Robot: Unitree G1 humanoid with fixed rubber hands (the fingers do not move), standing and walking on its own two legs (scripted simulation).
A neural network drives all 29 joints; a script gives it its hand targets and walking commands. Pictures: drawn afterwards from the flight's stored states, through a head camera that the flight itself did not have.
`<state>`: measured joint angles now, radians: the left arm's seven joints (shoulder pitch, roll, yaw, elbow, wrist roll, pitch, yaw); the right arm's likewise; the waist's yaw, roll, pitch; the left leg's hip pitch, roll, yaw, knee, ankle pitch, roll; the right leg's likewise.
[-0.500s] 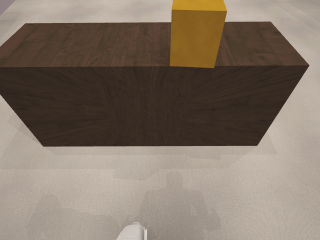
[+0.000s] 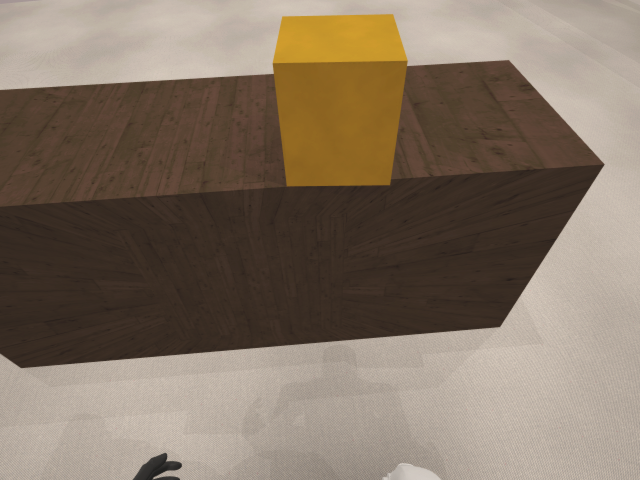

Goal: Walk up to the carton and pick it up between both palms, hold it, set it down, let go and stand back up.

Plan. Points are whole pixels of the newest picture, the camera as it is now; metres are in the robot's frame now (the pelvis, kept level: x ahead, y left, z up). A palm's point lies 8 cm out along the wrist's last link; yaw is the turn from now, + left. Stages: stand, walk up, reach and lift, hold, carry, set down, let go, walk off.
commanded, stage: walk up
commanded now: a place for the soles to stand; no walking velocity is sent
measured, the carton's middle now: (337, 103) +0.77 -0.02 +0.08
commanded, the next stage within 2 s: none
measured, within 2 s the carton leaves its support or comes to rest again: neither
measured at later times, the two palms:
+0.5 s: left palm (172, 418) +0.24 +0.24 -0.11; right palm (543, 410) +0.23 -0.28 -0.08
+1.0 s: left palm (214, 346) +0.35 +0.19 -0.10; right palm (510, 301) +0.40 -0.29 -0.08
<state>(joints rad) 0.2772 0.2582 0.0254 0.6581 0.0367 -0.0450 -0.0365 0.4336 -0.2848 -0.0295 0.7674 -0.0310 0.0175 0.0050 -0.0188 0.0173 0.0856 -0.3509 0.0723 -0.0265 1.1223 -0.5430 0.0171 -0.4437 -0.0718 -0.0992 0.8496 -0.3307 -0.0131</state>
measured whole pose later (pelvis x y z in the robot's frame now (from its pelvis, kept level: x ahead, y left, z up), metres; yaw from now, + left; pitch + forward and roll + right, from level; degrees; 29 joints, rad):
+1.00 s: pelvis +0.27 -0.06 +0.02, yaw +5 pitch -2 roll -1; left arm 0.22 0.26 -0.03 0.73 -0.01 0.03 -0.01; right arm 0.22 -0.24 0.01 0.70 0.01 0.01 0.01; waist 0.01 -0.01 0.11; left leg -0.32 0.03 0.00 0.73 -0.37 -0.01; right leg -0.32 -0.09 -0.17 0.69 -0.33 0.01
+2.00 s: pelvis +0.32 -0.06 +0.02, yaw +9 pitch -3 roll +1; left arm 0.39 0.26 0.03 0.76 0.03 0.00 -0.01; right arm 0.40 -0.24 -0.02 0.80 -0.04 0.01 0.00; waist -0.03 -0.02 0.09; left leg -0.21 0.01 0.04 0.67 -0.41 0.00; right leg -0.36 -0.04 -0.05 0.69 -0.31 -0.01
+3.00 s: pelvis +0.35 -0.04 +0.02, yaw -2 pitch -2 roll +0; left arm 0.28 0.23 0.01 0.75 0.01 0.02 0.02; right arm 0.26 -0.28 0.00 0.79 -0.01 0.07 0.01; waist -0.01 0.01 0.10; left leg -0.18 0.05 0.18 0.66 -0.44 0.01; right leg -0.37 0.05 0.12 0.67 -0.27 0.01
